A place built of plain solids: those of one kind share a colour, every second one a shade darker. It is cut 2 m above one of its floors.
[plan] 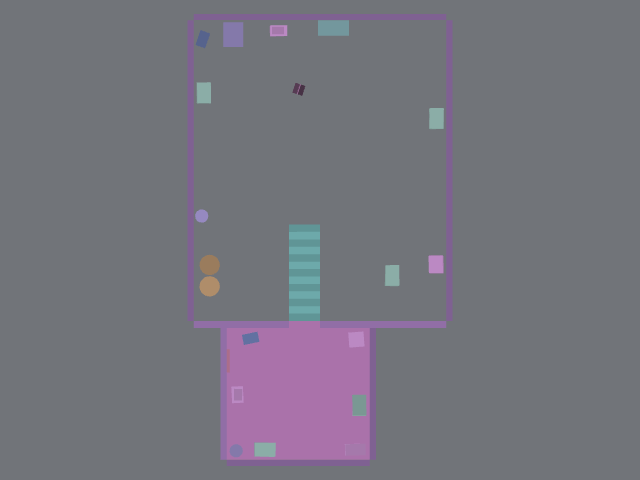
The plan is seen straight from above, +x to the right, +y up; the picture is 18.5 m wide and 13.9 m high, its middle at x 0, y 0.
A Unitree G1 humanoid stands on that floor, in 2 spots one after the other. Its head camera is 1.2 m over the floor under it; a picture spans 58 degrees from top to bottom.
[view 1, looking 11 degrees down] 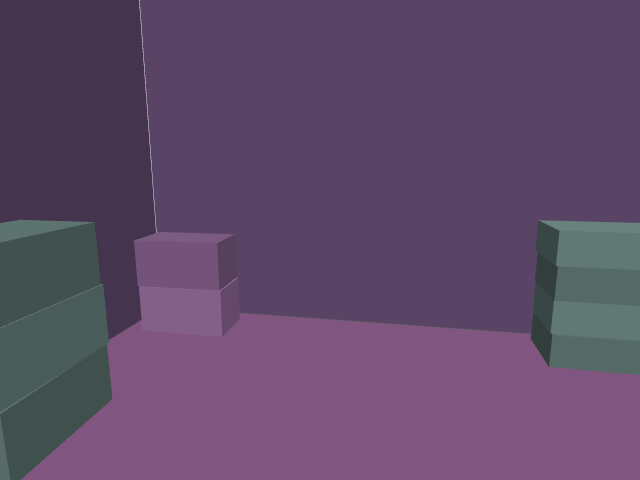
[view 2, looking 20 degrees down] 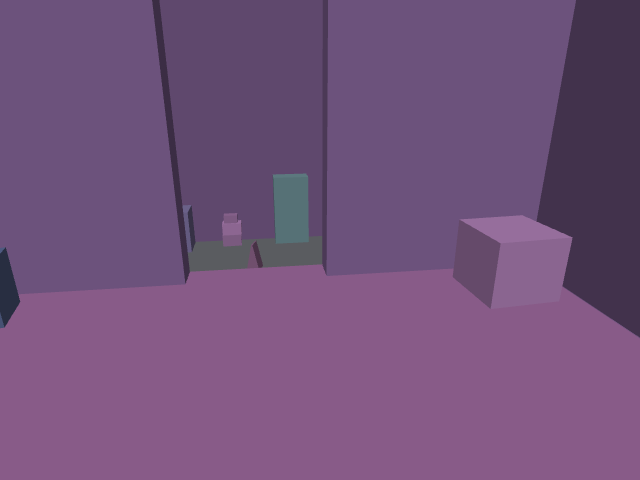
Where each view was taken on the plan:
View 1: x -0.45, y -3.35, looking -79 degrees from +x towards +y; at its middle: wall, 3.14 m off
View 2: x -0.40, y -5.12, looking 82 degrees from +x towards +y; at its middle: ground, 11.99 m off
